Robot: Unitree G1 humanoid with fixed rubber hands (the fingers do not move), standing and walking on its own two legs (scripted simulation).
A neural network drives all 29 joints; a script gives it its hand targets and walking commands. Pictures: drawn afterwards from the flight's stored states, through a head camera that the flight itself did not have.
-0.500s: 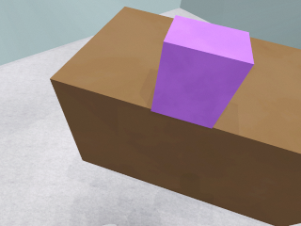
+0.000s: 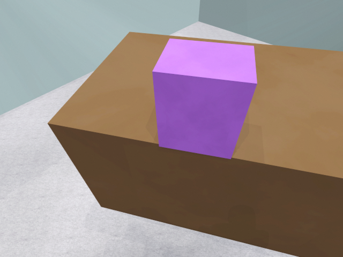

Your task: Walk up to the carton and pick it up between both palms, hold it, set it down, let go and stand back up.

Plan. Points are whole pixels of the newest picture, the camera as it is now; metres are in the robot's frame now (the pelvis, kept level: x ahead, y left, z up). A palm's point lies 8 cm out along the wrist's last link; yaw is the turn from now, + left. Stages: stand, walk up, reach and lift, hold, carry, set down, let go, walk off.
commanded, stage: walk up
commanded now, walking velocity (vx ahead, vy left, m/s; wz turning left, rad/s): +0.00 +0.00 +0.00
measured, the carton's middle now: (201, 101) +0.51 -0.08 +0.09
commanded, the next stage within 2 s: none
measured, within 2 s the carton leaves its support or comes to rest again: neither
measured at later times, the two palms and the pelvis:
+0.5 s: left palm out of the picture +0.05 +0.12 -0.13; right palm out of the picture -0.02 -0.33 -0.15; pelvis +0.00 -0.10 +0.00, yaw -2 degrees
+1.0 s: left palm out of the picture -0.05 +0.19 -0.13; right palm out of the picture +0.00 -0.32 -0.15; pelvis -0.02 -0.07 +0.00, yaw +0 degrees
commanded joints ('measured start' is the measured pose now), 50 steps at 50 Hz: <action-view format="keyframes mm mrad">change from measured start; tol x32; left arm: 1 52 93 16 -6 -3 -14 -1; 50 69 242 99 -22 32 12 36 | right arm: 1 116 -55 -12 23 -2 -11 -3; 50 51 -81 -75 -74 -42 33 51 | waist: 1 4 -111 73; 14 52 240 -65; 17 31 -332 -36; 43 82 91 116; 50 -8 -285 -71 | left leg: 1 13 60 -80 -56 5 -1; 5 -1 533 -414 -211 -41 240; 21 -156 5 -103 427 -232 15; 30 136 106 -206 -75 225 32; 42 3 51 -171 -127 -16 37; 46 -320 -1 -125 616 -291 -16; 50 -141 8 -96 518 -260 -43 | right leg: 1 -58 -138 173 -196 -144 -6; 6 -378 -88 122 712 -258 43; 16 160 -323 315 -164 151 78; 42 37 -101 96 -76 25 21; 46 21 -498 456 -187 14 -202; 50 -128 -302 212 -219 -464 -44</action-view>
